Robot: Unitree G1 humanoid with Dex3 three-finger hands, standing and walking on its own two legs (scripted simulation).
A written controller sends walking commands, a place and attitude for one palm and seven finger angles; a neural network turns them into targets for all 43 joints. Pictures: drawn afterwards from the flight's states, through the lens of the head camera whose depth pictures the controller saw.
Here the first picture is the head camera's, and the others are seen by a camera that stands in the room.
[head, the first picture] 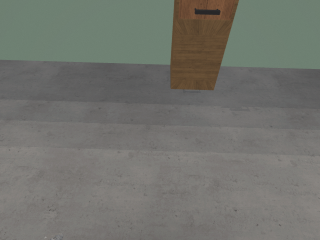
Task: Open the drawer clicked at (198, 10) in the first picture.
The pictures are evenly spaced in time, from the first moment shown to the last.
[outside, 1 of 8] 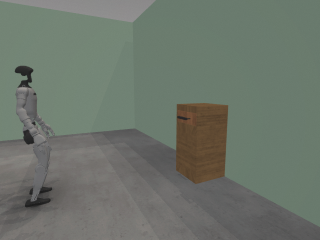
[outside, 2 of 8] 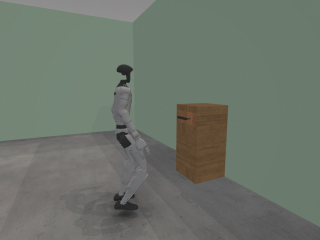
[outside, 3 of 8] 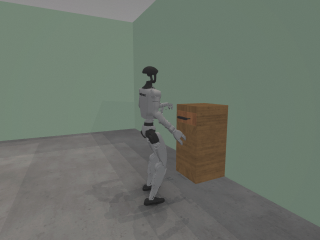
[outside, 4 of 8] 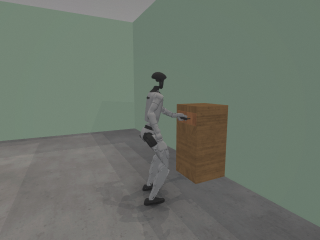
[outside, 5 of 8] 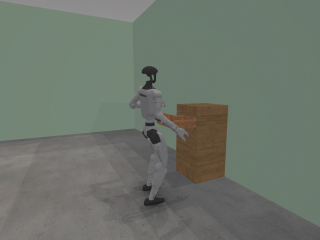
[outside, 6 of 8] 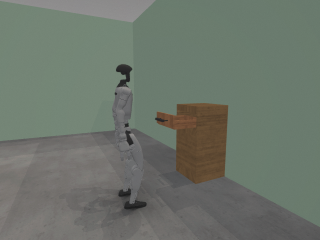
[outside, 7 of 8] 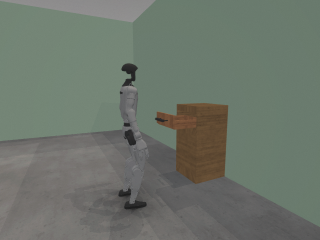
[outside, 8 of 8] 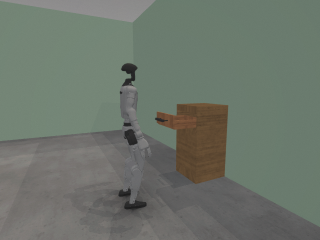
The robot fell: no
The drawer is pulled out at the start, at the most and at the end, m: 0.00 0.30 0.30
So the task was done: yes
